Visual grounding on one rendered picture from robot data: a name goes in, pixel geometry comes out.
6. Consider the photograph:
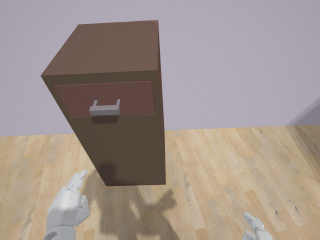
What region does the handle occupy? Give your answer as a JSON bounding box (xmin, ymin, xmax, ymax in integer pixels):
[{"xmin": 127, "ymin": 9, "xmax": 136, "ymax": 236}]
[{"xmin": 89, "ymin": 99, "xmax": 121, "ymax": 116}]

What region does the cabinet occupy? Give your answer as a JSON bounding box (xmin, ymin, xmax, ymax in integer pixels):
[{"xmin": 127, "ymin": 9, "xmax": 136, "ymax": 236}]
[{"xmin": 41, "ymin": 20, "xmax": 166, "ymax": 187}]

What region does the left robot hand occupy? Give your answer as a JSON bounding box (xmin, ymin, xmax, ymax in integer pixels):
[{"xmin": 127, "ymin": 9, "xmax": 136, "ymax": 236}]
[{"xmin": 46, "ymin": 169, "xmax": 91, "ymax": 231}]

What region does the drawer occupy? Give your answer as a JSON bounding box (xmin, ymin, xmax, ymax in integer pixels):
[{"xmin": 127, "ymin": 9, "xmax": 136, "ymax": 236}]
[{"xmin": 54, "ymin": 80, "xmax": 155, "ymax": 117}]

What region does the right robot hand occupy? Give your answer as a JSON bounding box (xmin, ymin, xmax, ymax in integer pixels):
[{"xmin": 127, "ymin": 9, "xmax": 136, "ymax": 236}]
[{"xmin": 242, "ymin": 212, "xmax": 273, "ymax": 240}]

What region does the robot left forearm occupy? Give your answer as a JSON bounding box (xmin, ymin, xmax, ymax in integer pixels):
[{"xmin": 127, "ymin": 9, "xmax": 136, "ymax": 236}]
[{"xmin": 43, "ymin": 226, "xmax": 76, "ymax": 240}]

